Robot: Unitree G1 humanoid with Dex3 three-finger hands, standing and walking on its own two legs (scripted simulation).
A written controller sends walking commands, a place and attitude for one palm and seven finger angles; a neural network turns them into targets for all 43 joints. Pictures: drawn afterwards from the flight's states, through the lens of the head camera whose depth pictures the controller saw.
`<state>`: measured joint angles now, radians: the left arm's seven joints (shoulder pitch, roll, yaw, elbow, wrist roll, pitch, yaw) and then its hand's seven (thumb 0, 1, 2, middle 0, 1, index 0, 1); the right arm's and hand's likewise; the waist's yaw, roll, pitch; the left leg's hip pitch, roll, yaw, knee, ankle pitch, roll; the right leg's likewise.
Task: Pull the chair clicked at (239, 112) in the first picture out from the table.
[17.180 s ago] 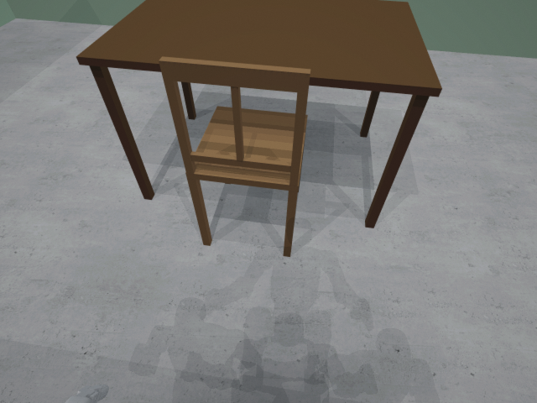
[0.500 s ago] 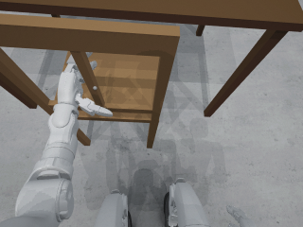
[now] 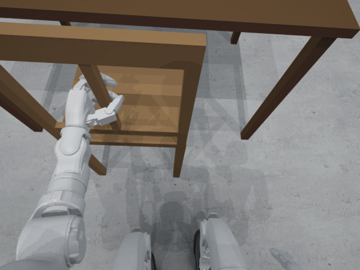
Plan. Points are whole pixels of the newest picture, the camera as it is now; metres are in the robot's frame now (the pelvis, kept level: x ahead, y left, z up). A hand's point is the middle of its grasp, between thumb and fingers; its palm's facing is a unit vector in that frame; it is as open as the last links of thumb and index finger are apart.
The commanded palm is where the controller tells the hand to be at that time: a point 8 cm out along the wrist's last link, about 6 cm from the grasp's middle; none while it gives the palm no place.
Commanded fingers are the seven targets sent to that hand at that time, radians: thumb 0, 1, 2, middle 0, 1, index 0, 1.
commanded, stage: hook a spindle and tug to test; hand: left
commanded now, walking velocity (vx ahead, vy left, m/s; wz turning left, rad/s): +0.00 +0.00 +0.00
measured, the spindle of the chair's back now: (105, 101) +0.48 +0.14 +0.01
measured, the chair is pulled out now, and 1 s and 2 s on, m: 0.00 0.04 0.16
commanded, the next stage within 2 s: step backward, pulling the chair out in 0.68 s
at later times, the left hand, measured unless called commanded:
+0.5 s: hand (108, 115) +0.44 +0.13 +0.02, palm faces -0.09 -1.00 -0.03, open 5.3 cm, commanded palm +0.40 +0.18 +0.02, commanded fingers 0.00 0.90 0.90 -0.50 -1.45 -0.50 -1.45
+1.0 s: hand (108, 119) +0.42 +0.13 +0.04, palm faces +0.02 -1.00 -0.08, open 5.2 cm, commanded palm +0.40 +0.18 +0.03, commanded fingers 0.00 0.90 0.90 -0.50 -1.45 -0.50 -1.45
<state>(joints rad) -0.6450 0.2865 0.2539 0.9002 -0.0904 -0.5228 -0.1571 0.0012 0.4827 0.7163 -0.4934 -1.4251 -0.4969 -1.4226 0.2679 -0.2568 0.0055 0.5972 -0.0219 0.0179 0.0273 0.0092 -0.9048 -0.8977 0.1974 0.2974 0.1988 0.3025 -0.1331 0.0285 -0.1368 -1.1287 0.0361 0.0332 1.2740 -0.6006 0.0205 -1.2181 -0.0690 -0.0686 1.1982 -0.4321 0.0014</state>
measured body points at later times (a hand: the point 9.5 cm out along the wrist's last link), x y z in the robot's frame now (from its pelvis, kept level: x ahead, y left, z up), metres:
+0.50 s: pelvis +0.01 +0.00 +0.01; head +0.15 +0.01 +0.43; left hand +0.44 +0.18 +0.03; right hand +0.09 -0.26 -0.12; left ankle -0.01 +0.11 -0.62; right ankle +0.06 -0.13 -0.62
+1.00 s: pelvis +0.03 +0.01 +0.08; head +0.15 +0.01 +0.51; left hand +0.41 +0.18 +0.05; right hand +0.13 -0.24 -0.05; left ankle -0.01 +0.11 -0.62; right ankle +0.06 -0.13 -0.62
